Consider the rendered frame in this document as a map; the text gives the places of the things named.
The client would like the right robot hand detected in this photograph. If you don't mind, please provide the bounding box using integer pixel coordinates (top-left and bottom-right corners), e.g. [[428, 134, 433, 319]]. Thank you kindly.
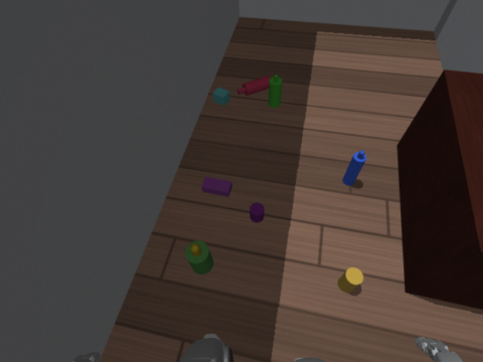
[[415, 337, 463, 362]]

